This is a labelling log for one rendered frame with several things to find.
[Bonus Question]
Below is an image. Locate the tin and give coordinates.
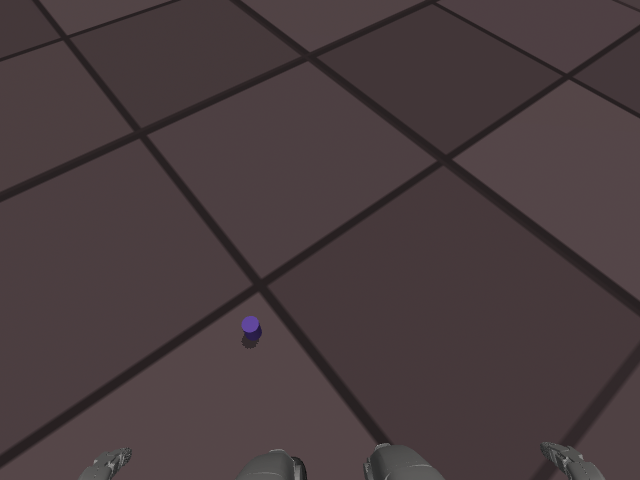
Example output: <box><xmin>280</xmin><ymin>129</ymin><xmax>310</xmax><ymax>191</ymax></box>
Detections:
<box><xmin>242</xmin><ymin>316</ymin><xmax>262</xmax><ymax>341</ymax></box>

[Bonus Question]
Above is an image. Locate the left robot hand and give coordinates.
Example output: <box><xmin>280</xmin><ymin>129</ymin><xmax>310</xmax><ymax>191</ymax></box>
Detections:
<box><xmin>77</xmin><ymin>448</ymin><xmax>132</xmax><ymax>480</ymax></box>

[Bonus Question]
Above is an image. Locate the right robot hand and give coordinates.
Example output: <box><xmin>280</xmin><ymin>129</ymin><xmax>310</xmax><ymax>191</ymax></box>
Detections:
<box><xmin>540</xmin><ymin>442</ymin><xmax>606</xmax><ymax>480</ymax></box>

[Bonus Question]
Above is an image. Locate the left robot foot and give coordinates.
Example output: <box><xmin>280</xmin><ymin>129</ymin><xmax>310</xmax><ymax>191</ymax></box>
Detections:
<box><xmin>291</xmin><ymin>457</ymin><xmax>307</xmax><ymax>480</ymax></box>

